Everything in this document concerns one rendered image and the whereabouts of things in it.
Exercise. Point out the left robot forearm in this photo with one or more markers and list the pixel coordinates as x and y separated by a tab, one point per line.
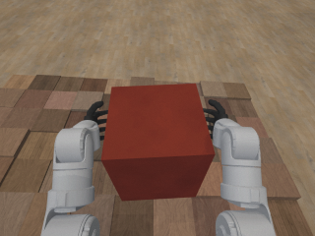
73	162

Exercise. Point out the left robot upper arm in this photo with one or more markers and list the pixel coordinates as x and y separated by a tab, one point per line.
72	225

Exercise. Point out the right robot forearm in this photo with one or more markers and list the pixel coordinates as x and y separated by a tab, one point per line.
241	173

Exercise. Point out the right robot upper arm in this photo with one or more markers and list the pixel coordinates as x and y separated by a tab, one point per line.
243	223

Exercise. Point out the robot right hand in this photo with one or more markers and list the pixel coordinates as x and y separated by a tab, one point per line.
219	113

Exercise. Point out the carton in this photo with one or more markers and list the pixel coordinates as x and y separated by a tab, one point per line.
157	143

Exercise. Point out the robot left hand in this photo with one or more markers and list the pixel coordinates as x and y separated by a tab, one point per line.
92	115

